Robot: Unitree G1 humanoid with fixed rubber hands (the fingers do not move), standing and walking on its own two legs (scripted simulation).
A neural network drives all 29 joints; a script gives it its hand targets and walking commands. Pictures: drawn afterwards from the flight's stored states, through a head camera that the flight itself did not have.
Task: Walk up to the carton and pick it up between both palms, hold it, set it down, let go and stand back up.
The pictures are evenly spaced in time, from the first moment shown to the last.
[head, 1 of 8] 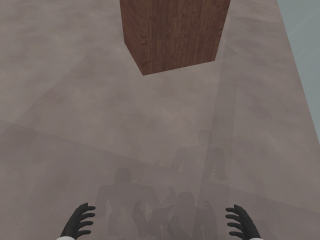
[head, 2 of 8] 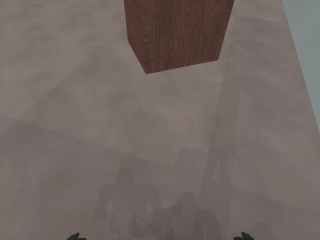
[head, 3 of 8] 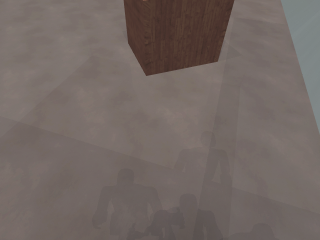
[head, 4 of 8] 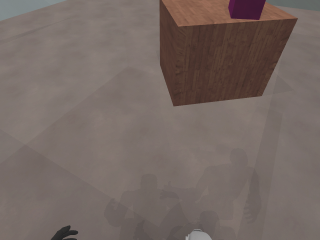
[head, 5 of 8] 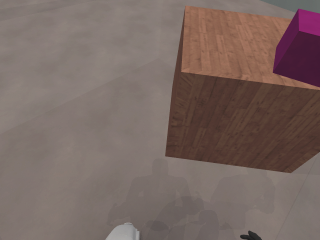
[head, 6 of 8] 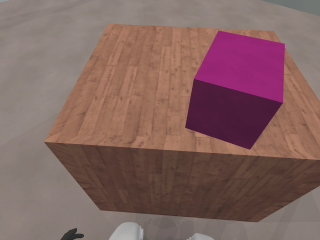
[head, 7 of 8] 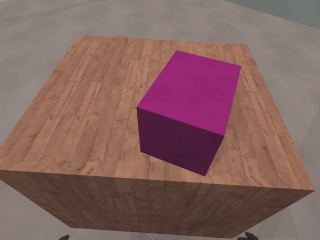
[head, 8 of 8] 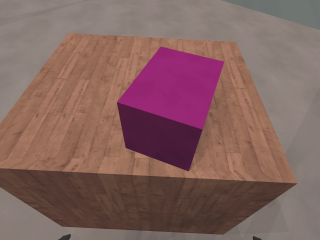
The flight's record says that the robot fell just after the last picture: no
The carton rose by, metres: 0.00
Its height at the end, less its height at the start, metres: +0.00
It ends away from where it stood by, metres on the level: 0.00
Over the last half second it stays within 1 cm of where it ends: yes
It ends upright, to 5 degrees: yes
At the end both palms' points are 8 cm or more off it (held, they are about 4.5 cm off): yes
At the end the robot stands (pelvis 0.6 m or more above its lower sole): yes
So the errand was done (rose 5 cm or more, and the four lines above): no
